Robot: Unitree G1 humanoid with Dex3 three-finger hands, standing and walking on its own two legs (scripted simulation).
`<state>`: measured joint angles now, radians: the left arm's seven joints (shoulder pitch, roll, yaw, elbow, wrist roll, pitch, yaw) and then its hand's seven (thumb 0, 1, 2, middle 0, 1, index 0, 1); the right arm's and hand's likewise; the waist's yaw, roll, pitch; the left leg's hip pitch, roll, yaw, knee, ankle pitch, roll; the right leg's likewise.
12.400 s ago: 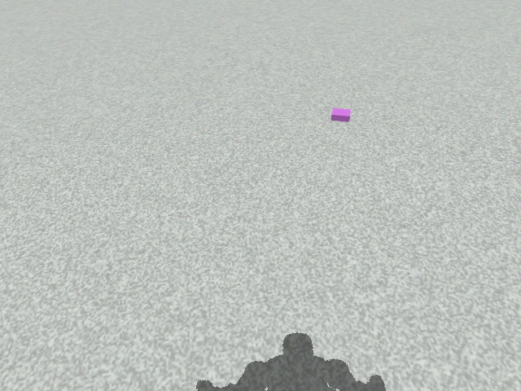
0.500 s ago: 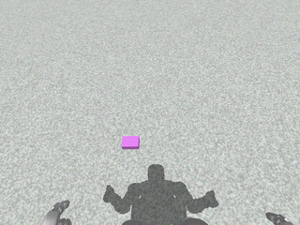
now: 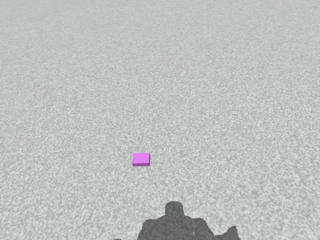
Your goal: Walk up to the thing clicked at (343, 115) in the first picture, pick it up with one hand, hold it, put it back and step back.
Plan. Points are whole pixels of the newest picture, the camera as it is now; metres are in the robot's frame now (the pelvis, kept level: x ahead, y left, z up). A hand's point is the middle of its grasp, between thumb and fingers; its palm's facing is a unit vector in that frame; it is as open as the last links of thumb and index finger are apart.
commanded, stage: walk up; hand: left
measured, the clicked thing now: (141, 159) +0.78 +0.24 -0.74
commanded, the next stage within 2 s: stand in 0.46 s
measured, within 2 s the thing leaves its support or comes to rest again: neither
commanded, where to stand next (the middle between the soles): +0.39 -0.01 m, yaw +2 degrees
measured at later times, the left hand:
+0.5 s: hand out of the picture +0.09 +0.27 -0.14, palm faces +0.05 -0.93 -0.35, open 7.4 cm
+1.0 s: hand out of the picture +0.06 +0.26 -0.14, palm faces +0.01 -0.94 -0.35, open 7.4 cm
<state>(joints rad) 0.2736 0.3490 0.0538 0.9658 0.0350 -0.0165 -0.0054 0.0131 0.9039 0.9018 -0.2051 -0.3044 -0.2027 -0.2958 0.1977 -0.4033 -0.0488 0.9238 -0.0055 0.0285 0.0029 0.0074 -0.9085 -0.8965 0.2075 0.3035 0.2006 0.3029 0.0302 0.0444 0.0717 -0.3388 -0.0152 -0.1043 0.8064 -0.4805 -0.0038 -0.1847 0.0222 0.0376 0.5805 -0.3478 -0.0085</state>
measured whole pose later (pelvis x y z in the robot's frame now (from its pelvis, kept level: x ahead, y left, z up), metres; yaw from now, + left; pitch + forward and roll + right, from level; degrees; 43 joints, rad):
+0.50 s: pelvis +0.00 +0.01 +0.01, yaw +2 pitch -3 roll +0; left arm 0.11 0.36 0.02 1.05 0.00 -0.03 0.00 0.01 0.91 0.90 -0.20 -0.30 -0.20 -0.30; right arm 0.11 -0.34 -0.02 1.05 -0.01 -0.01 0.01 0.01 -0.91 -0.90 0.21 0.30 0.20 0.30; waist 0.01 0.00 0.06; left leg -0.19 -0.01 -0.08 0.48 -0.25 -0.01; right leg -0.12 0.00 0.01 0.45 -0.29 0.01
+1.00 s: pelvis -0.01 +0.00 +0.02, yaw +2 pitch -3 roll +0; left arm 0.09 0.35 0.00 1.16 0.01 -0.01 0.00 0.01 0.91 0.90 -0.20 -0.30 -0.20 -0.30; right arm 0.09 -0.35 0.00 1.14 0.00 -0.01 0.01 0.01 -0.91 -0.90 0.21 0.30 0.20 0.30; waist 0.00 0.01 0.07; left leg -0.14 0.01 -0.07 0.34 -0.16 -0.02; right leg -0.08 0.00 0.02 0.33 -0.20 0.01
